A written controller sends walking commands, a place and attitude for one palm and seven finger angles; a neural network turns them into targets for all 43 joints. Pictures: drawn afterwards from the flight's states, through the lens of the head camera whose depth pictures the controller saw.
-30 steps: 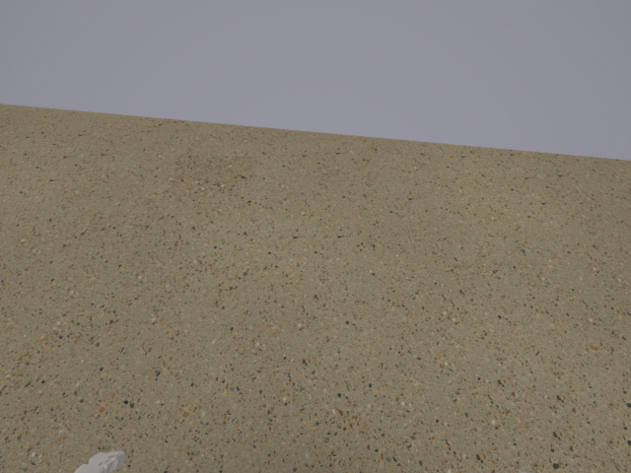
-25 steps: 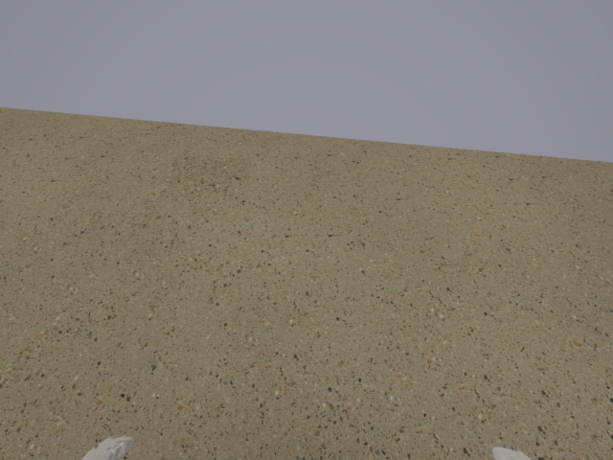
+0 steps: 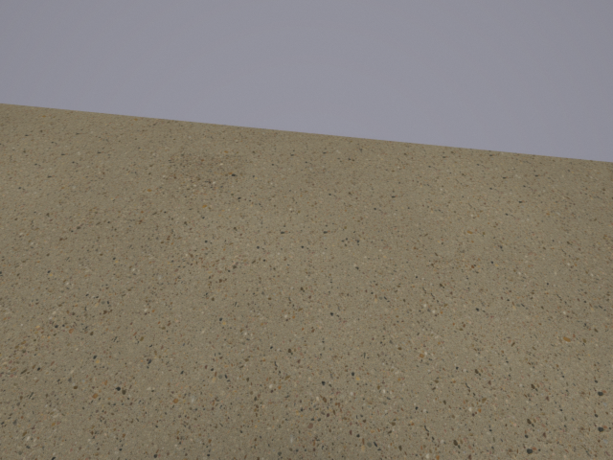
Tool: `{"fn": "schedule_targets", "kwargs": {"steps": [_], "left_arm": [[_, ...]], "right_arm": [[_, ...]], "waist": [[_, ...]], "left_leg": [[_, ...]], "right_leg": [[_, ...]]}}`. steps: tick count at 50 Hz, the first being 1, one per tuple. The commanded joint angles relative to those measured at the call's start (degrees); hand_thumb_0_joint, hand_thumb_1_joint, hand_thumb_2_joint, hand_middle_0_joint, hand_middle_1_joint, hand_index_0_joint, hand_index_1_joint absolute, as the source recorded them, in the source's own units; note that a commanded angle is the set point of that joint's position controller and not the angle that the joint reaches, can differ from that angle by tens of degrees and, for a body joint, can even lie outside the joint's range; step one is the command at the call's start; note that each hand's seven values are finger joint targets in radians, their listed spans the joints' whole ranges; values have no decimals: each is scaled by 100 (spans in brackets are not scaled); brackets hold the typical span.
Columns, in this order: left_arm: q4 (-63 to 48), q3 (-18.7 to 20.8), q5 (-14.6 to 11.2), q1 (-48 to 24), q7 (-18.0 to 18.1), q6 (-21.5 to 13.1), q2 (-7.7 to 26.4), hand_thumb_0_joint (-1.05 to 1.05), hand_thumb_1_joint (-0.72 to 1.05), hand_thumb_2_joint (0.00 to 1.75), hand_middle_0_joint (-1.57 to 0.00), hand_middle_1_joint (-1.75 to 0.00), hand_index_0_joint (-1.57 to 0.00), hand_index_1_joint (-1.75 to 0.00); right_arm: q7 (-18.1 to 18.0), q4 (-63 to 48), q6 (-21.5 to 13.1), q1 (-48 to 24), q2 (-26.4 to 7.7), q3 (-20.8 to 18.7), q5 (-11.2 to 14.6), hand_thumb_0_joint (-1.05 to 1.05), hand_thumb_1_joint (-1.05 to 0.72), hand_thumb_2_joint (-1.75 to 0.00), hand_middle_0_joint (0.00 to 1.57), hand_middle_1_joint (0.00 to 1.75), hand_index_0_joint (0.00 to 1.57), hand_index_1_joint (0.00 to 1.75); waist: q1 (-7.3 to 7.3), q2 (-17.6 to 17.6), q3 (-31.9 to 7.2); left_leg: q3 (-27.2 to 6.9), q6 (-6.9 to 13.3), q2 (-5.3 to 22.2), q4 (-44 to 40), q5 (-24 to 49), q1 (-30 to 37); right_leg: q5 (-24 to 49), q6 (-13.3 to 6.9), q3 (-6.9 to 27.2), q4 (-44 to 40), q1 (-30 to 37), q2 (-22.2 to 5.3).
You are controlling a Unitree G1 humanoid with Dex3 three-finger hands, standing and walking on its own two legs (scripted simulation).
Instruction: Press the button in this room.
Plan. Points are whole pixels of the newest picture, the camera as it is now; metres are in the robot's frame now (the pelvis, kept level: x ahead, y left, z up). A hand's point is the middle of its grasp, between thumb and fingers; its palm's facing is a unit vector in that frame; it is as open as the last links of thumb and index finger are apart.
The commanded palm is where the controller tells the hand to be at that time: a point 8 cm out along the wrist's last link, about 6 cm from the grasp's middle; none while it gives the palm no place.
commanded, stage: stand and wait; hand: left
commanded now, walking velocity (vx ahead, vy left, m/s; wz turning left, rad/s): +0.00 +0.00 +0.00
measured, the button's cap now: out of the picture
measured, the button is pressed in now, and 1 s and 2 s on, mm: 0 0 0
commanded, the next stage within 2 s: turn or walk to find it in 0.30 s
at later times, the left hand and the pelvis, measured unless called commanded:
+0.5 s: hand out of the picture +0.06 +0.24 -0.16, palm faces +0.02 -0.94 -0.33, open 7.4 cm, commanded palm none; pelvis -0.02 +0.00 +0.00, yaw +2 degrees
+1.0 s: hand out of the picture +0.00 +0.20 -0.16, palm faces +0.25 -0.92 -0.29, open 7.4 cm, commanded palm none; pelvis -0.05 -0.03 -0.02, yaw +14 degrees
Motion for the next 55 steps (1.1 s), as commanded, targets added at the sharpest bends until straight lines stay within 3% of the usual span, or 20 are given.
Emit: {"fn": "schedule_targets", "kwargs": {"steps": [1,17,20,23,30,32,33,34,35,37,40,43,46,47,48,49,50,51,53,55], "left_arm": [[-391,214,-26,-342,68,-140,1182,0,90,90,-20,-30,-20,-30],[-368,229,1,-391,46,-91,1197,0,90,90,-20,-30,-20,-30],[-394,218,0,-213,83,-16,912,0,90,90,-20,-30,-20,-30],[-457,174,1,30,134,94,569,0,90,90,-20,-30,-20,-30],[-961,307,40,81,201,164,670,0,90,90,-20,-30,-20,-30],[-1102,317,43,-48,206,194,528,0,90,90,-20,-30,-20,-30],[-1163,311,22,-61,200,212,349,0,90,90,-20,-30,-20,-30],[-1227,295,2,-25,206,206,174,0,90,90,-20,-30,-20,-30],[-1281,305,17,-32,223,187,200,0,90,90,-20,-30,-20,-30],[-1240,342,3,65,215,151,82,0,90,90,-20,-30,-20,-30],[-1242,325,-32,98,186,123,-135,0,90,90,-20,-30,-20,-30],[-1288,336,-67,193,191,135,-260,0,90,90,-20,-30,-20,-30],[-1180,387,-69,717,211,112,-196,0,90,90,-20,-30,-20,-30],[-1137,437,-41,910,231,93,-15,0,90,90,-20,-30,-20,-30],[-1175,554,61,974,270,63,444,0,90,90,-20,-30,-20,-30],[-1341,547,74,741,261,85,706,0,90,90,-20,-30,-20,-30],[-1397,574,52,556,299,54,533,0,90,90,-20,-30,-20,-30],[-1431,527,60,255,284,38,445,0,90,90,-20,-30,-20,-30],[-1489,443,76,-85,242,7,223,0,90,90,-20,-30,-20,-30],[-1440,438,94,58,235,5,191,0,90,90,-20,-30,-20,-30]], "right_arm": [[-55,-390,-193,-364,-1167,-207,-16,0,-90,-90,20,30,20,30],[-16,-317,-170,-258,-1218,-201,-26,0,-90,-90,20,30,20,30],[3,-386,-102,-134,-907,-166,-36,0,-90,-90,20,30,20,30],[17,-464,17,122,-461,-97,-53,0,-90,-90,20,30,20,30],[31,-806,160,558,-324,-255,-44,0,-90,-90,20,30,20,30],[46,-859,151,729,-346,-290,-67,0,-90,-90,20,30,20,30],[48,-901,121,786,-481,-318,-99,0,-90,-90,20,30,20,30],[12,-963,84,844,-666,-379,-107,0,-90,-90,20,30,20,30],[-31,-998,60,942,-690,-419,-72,0,-90,-90,20,30,20,30],[-101,-1027,60,843,-618,-439,-82,0,-90,-90,20,30,20,30],[-136,-1089,80,884,-490,-475,-92,0,-90,-90,20,30,20,30],[-123,-1095,133,945,-456,-525,-107,0,-90,-90,20,30,20,30],[-70,-1207,183,728,-389,-565,-69,0,-90,-90,20,30,20,30],[-39,-1265,200,667,-229,-549,-33,0,-90,-90,20,30,20,30],[-7,-1390,218,680,111,-521,-2,0,-90,-90,20,30,20,30],[-11,-1514,219,470,109,-553,-69,0,-90,-90,20,30,20,30],[17,-1509,276,342,-88,-606,-99,0,-90,-90,20,30,20,30],[62,-1369,320,366,-11,-607,-81,0,-90,-90,20,30,20,30],[119,-1153,343,740,95,-580,-85,0,-90,-90,20,30,20,30],[136,-1151,351,662,173,-551,-60,0,-90,-90,20,30,20,30]], "waist": [[-12,34,-485],[-11,52,-170],[11,37,-296],[21,-147,-259],[-105,-542,-443],[-206,17,-353],[-236,783,-282],[-225,1486,-278],[-244,1408,-337],[-138,1051,-556],[-183,844,-807],[-185,919,-815],[42,825,-802],[124,489,-706],[167,-854,-468],[231,-1448,-73],[151,-1159,-85],[-1,-958,170],[-267,-809,231],[-196,-853,320]], "left_leg": [[-519,193,658,-413,793,87],[-700,204,625,-605,126,-307],[-721,191,612,-324,439,-468],[-661,107,498,25,505,-878],[-451,74,253,1208,367,-970],[-945,211,459,740,486,-924],[-1781,432,813,70,589,-1040],[-2857,840,1336,-589,968,-868],[-3220,1187,1540,-700,1474,-666],[-2858,1274,1384,-342,2031,-277],[-2554,1210,1127,-103,2477,80],[-2644,1112,988,-119,2287,-64],[-2430,734,633,74,1352,-831],[-2172,457,367,309,449,-1614],[-1215,42,-263,1554,-981,-2799],[-492,-168,-520,2906,-1695,-2969],[-656,-106,-188,3633,-1649,-2606],[-574,-107,-76,4154,-1359,-2448],[-269,-209,17,4581,-811,-2292],[-53,-276,54,4312,-768,-2190]], "right_leg": [[718,-226,554,-451,29,-690],[-255,-177,553,-575,-190,-642],[-84,-119,430,-356,-142,-705],[-68,-75,407,-223,-159,-854],[92,-453,444,36,-686,-1487],[-363,-243,-1,637,-1039,-1113],[-748,16,-383,1398,-1144,-553],[-1363,176,-524,2289,-1451,-60],[-1929,148,-145,3018,-1684,-89],[-1851,150,147,3430,-1896,-155],[-1730,214,60,2893,-1764,-60],[-1570,208,15,2047,-1286,82],[-536,196,-109,458,-84,145],[-251,100,95,-189,683,-165],[-1064,-343,1506,-872,1115,-1540],[-901,-869,2326,-1225,142,-2593],[-786,-997,2143,-1202,-526,-2560],[-743,-986,1784,-1142,-929,-2206],[-174,-811,686,-831,-969,-1673],[69,-758,347,-778,-944,-1592]]}}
